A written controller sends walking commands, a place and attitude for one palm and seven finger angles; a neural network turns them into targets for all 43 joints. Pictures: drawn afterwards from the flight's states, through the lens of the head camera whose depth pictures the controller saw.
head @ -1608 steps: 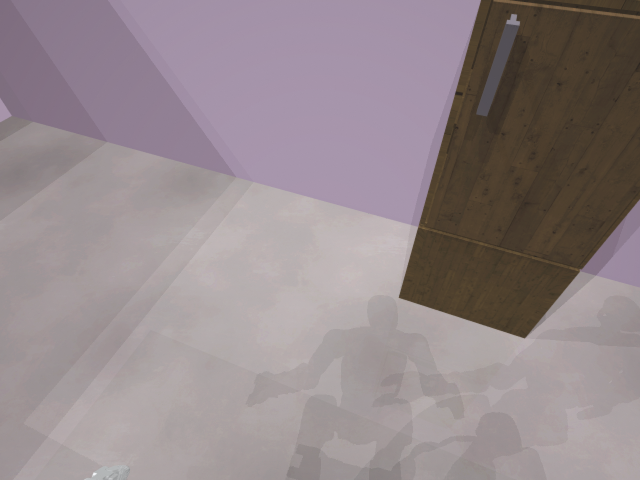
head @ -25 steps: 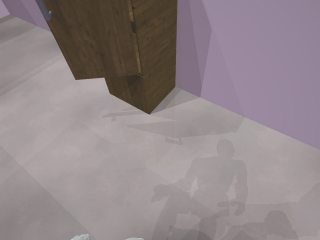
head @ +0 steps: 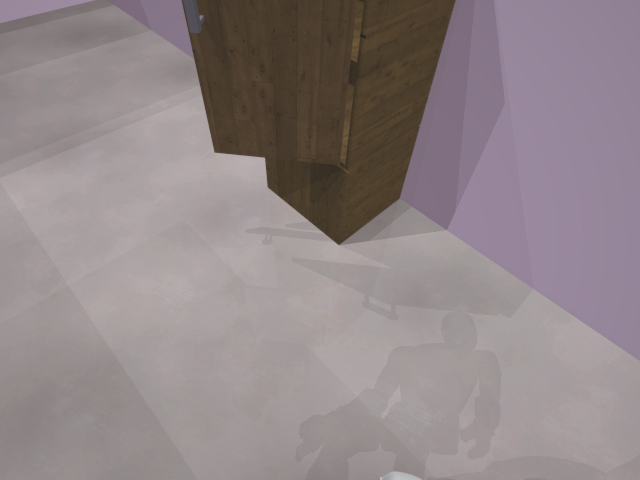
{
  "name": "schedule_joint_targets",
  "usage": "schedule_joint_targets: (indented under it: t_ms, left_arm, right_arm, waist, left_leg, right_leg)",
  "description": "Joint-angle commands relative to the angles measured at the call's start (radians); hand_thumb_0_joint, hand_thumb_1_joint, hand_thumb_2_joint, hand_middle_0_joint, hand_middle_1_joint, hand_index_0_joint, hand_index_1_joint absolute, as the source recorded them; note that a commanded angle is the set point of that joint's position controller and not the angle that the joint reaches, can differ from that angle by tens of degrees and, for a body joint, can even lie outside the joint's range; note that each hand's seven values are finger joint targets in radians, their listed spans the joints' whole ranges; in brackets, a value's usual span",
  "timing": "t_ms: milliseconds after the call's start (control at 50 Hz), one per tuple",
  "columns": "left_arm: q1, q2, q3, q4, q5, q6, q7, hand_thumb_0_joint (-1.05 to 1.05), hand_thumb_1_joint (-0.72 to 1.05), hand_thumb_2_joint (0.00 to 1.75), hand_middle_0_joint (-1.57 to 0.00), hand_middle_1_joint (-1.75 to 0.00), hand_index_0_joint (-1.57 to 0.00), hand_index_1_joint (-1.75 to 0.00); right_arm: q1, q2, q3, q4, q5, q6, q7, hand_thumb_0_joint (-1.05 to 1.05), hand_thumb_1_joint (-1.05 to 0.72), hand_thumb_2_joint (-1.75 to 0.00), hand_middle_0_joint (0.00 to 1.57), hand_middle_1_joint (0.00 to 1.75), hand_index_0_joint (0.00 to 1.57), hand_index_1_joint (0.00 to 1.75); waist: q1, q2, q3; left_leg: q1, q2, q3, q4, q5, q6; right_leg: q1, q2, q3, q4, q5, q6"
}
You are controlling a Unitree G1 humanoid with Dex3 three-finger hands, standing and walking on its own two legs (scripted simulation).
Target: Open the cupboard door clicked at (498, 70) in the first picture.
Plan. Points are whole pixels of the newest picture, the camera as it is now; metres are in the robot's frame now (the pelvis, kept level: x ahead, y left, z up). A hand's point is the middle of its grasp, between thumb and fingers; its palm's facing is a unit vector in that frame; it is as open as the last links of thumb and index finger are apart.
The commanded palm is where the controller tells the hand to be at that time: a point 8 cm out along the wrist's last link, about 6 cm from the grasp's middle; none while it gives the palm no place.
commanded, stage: take the last steps up to it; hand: left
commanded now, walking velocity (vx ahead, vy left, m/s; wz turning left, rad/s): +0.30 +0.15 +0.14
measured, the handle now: out of the picture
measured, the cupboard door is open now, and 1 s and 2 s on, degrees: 40 40 40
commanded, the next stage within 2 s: come to a stop and stand still in 1.06 s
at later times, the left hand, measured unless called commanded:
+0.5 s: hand (208, 441) +0.19 +0.17 -0.15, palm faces +0.16 -0.96 -0.25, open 7.1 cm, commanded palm none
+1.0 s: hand (173, 322) +0.37 +0.29 -0.17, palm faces +0.13 -0.97 -0.20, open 7.3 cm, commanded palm none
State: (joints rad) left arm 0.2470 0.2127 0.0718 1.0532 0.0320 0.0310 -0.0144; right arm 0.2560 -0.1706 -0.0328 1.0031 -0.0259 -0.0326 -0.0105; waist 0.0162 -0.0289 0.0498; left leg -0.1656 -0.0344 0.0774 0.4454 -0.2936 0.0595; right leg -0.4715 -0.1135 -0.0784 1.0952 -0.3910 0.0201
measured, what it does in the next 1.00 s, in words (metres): walks ahead: right foot, then left foot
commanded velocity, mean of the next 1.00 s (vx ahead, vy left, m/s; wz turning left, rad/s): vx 0.28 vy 0.13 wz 0.01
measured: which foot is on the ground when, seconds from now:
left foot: down 0.00-0.28, up 0.30-0.74, down 0.76-1.00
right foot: up 0.00-0.24, down 0.26-0.74, up 0.76-1.00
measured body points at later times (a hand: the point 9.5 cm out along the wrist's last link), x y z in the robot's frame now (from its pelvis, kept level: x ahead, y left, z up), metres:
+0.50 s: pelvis +0.16 -0.02 +0.01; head +0.19 -0.04 +0.46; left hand +0.18 +0.22 -0.13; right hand +0.19 -0.25 -0.16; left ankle +0.17 +0.15 -0.66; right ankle +0.15 -0.11 -0.74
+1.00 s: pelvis +0.35 +0.10 +0.00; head +0.39 +0.10 +0.45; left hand +0.37 +0.34 -0.15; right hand +0.42 -0.13 -0.15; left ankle +0.33 +0.18 -0.74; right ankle +0.38 -0.01 -0.68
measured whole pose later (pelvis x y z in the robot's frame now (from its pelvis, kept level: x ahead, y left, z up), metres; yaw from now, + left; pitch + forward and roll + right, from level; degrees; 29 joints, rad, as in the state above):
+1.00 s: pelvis +0.35 +0.10 +0.00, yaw +4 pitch +1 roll +1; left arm 0.21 0.16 0.07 1.05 0.03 -0.01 0.00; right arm 0.23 -0.18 -0.05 1.02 -0.03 -0.07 -0.02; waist 0.03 -0.02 0.05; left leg -0.16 -0.01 0.19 0.38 -0.24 0.06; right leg -0.54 -0.12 -0.10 1.00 -0.30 -0.01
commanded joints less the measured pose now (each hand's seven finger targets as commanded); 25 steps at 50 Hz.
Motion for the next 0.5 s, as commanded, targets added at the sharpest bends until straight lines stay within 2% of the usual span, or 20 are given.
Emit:
schedule_joint_targets:
  t_ms: [0, 60, 120, 160, 180, 200, 220, 240, 260, 280, 300, 320, 340, 380, 420, 440, 480]
  left_arm:
    - [-0.084, 0.037, 0.002, -0.104, -0.007, -0.047, -0.007, 0.00, 0.90, 0.90, -0.20, -0.30, -0.20, -0.30]
    - [-0.135, 0.026, -0.006, -0.120, -0.009, -0.048, -0.008, 0.00, 0.90, 0.90, -0.20, -0.30, -0.20, -0.30]
    - [-0.186, 0.025, -0.008, -0.144, -0.009, -0.054, -0.008, 0.00, 0.90, 0.90, -0.20, -0.30, -0.20, -0.30]
    - [-0.172, 0.019, -0.005, -0.143, -0.009, -0.057, -0.008, 0.00, 0.90, 0.90, -0.20, -0.30, -0.20, -0.30]
    - [-0.138, 0.021, 0.000, -0.131, -0.008, -0.059, -0.007, 0.00, 0.90, 0.90, -0.20, -0.30, -0.20, -0.30]
    - [-0.058, 0.038, 0.008, -0.109, -0.007, -0.064, -0.005, 0.00, 0.90, 0.90, -0.20, -0.30, -0.20, -0.30]
    - [0.088, 0.088, 0.025, -0.069, -0.004, -0.077, 0.001, 0.00, 0.90, 0.90, -0.20, -0.30, -0.20, -0.30]
    - [0.244, 0.185, 0.049, -0.031, 0.002, -0.088, 0.012, 0.00, 0.90, 0.90, -0.20, -0.30, -0.20, -0.30]
    - [0.281, 0.238, 0.059, -0.022, -0.014, -0.082, 0.017, 0.00, 0.90, 0.90, -0.20, -0.30, -0.20, -0.30]
    - [0.191, 0.202, 0.055, -0.043, -0.018, -0.082, 0.025, 0.00, 0.90, 0.90, -0.20, -0.30, -0.20, -0.30]
    - [0.107, 0.137, 0.035, -0.060, -0.018, -0.081, 0.031, 0.00, 0.90, 0.90, -0.20, -0.30, -0.20, -0.30]
    - [0.044, 0.081, 0.022, -0.069, -0.016, -0.082, 0.033, 0.00, 0.90, 0.90, -0.20, -0.30, -0.20, -0.30]
    - [0.028, 0.044, 0.010, -0.071, -0.014, -0.092, 0.032, 0.00, 0.90, 0.90, -0.20, -0.30, -0.20, -0.30]
    - [0.045, 0.027, 0.002, -0.052, -0.012, -0.107, 0.029, 0.00, 0.90, 0.90, -0.20, -0.30, -0.20, -0.30]
    - [0.088, 0.019, 0.011, -0.031, -0.007, -0.122, 0.029, 0.00, 0.90, 0.90, -0.20, -0.30, -0.20, -0.30]
    - [0.096, 0.036, 0.010, -0.023, -0.010, -0.126, 0.026, 0.00, 0.90, 0.90, -0.20, -0.30, -0.20, -0.30]
    - [0.116, 0.051, 0.006, -0.003, -0.010, -0.130, 0.023, 0.00, 0.90, 0.90, -0.20, -0.30, -0.20, -0.30]
  right_arm:
    - [0.129, -0.146, -0.026, 0.013, 0.006, -0.023, -0.012, 0.00, -0.90, -0.90, 0.20, 0.30, 0.20, 0.30]
    - [0.159, -0.141, -0.023, 0.034, 0.004, -0.020, -0.010, 0.00, -0.90, -0.90, 0.20, 0.30, 0.20, 0.30]
    - [0.188, -0.139, -0.022, 0.057, -0.001, -0.017, -0.006, 0.00, -0.90, -0.90, 0.20, 0.30, 0.20, 0.30]
    - [0.182, -0.139, -0.023, 0.067, -0.004, -0.016, -0.006, 0.00, -0.90, -0.90, 0.20, 0.30, 0.20, 0.30]
    - [0.174, -0.139, -0.024, 0.070, -0.003, -0.014, -0.007, 0.00, -0.90, -0.90, 0.20, 0.30, 0.20, 0.30]
    - [0.163, -0.136, -0.021, 0.071, 0.002, -0.013, -0.008, 0.00, -0.90, -0.90, 0.20, 0.30, 0.20, 0.30]
    - [0.143, -0.129, -0.021, 0.067, 0.013, -0.019, -0.004, 0.00, -0.90, -0.90, 0.20, 0.30, 0.20, 0.30]
    - [0.162, -0.091, -0.019, 0.045, 0.024, -0.027, 0.004, 0.00, -0.90, -0.90, 0.20, 0.30, 0.20, 0.30]
    - [0.147, -0.093, -0.025, 0.015, 0.015, -0.019, 0.002, 0.00, -0.90, -0.90, 0.20, 0.30, 0.20, 0.30]
    - [0.099, -0.112, -0.034, 0.019, 0.009, -0.008, 0.004, 0.00, -0.90, -0.90, 0.20, 0.30, 0.20, 0.30]
    - [0.034, -0.094, -0.037, 0.011, 0.006, 0.002, 0.007, 0.00, -0.90, -0.90, 0.20, 0.30, 0.20, 0.30]
    - [0.038, -0.063, -0.038, 0.027, 0.002, 0.015, 0.015, 0.00, -0.90, -0.90, 0.20, 0.30, 0.20, 0.30]
    - [0.065, -0.035, -0.031, 0.046, -0.002, 0.026, 0.020, 0.00, -0.90, -0.90, 0.20, 0.30, 0.20, 0.30]
    - [0.107, -0.015, -0.030, 0.065, -0.003, 0.038, 0.029, 0.00, -0.90, -0.90, 0.20, 0.30, 0.20, 0.30]
    - [0.086, 0.002, -0.035, 0.059, -0.004, 0.035, 0.034, 0.00, -0.90, -0.90, 0.20, 0.30, 0.20, 0.30]
    - [0.068, 0.000, -0.034, 0.050, -0.003, 0.035, 0.037, 0.00, -0.90, -0.90, 0.20, 0.30, 0.20, 0.30]
    - [0.021, -0.002, -0.030, 0.029, -0.002, 0.033, 0.043, 0.00, -0.90, -0.90, 0.20, 0.30, 0.20, 0.30]
  waist:
    - [-0.030, 0.113, -0.005]
    - [-0.038, 0.137, 0.022]
    - [-0.048, 0.130, 0.047]
    - [-0.030, 0.114, 0.051]
    - [-0.011, 0.108, 0.055]
    - [0.027, 0.082, 0.035]
    - [0.096, 0.004, -0.029]
    - [0.144, -0.209, -0.130]
    - [0.125, -0.265, -0.138]
    - [0.099, -0.219, -0.067]
    - [0.066, -0.132, 0.041]
    - [0.025, -0.088, 0.068]
    - [0.001, -0.105, 0.063]
    - [-0.019, -0.125, 0.026]
    - [-0.010, -0.081, -0.009]
    - [-0.010, -0.055, -0.010]
    - [-0.001, -0.083, -0.005]
  left_leg:
    - [0.129, 0.251, -0.222, -0.237, 0.299, 0.144]
    - [0.121, 0.242, -0.195, -0.241, 0.311, 0.145]
    - [0.096, 0.247, -0.201, -0.227, 0.294, 0.144]
    - [0.058, 0.245, -0.189, -0.198, 0.297, 0.135]
    - [0.019, 0.226, -0.168, -0.161, 0.296, 0.116]
    - [-0.044, 0.196, -0.149, -0.066, 0.325, 0.092]
    - [-0.154, 0.140, -0.103, 0.114, 0.307, 0.054]
    - [-0.373, 0.020, -0.011, 0.418, 0.047, -0.009]
    - [-0.478, -0.013, -0.053, 0.709, -0.298, -0.032]
    - [-0.502, 0.062, -0.129, 0.826, -0.225, -0.038]
    - [-0.511, 0.109, -0.149, 0.838, -0.117, -0.043]
    - [-0.468, 0.135, -0.145, 0.806, -0.033, -0.052]
    - [-0.428, 0.144, -0.124, 0.771, 0.027, -0.068]
    - [-0.394, 0.145, -0.080, 0.689, 0.085, -0.089]
    - [-0.420, 0.147, -0.056, 0.607, 0.113, -0.103]
    - [-0.438, 0.149, -0.048, 0.573, 0.127, -0.108]
    - [-0.455, 0.147, -0.027, 0.489, 0.139, -0.115]
  right_leg:
    - [-0.150, -0.016, 0.014, -0.073, 0.081, 0.015]
    - [-0.117, -0.007, -0.010, -0.213, 0.095, 0.017]
    - [-0.050, 0.017, -0.031, -0.335, 0.090, 0.008]
    - [0.043, 0.038, -0.043, -0.405, 0.112, -0.001]
    - [0.124, 0.052, -0.058, -0.448, 0.139, -0.007]
    - [0.272, 0.068, -0.064, -0.518, 0.166, -0.019]
    - [0.504, 0.019, 0.007, -0.593, 0.178, -0.043]
    - [0.748, -0.261, 0.358, -0.714, 0.094, -0.145]
    - [0.717, -0.447, 0.624, -0.861, 0.081, -0.228]
    - [0.550, -0.437, 0.623, -0.906, -0.102, -0.225]
    - [0.377, -0.393, 0.525, -0.936, -0.174, -0.191]
    - [0.276, -0.336, 0.364, -0.942, -0.131, -0.149]
    - [0.222, -0.284, 0.247, -0.952, -0.037, -0.114]
    - [0.223, -0.230, 0.116, -0.955, 0.101, -0.093]
    - [0.306, -0.218, 0.085, -0.939, 0.237, -0.106]
    - [0.333, -0.219, 0.054, -0.931, 0.301, -0.112]
    - [0.379, -0.215, 0.016, -0.916, 0.402, -0.111]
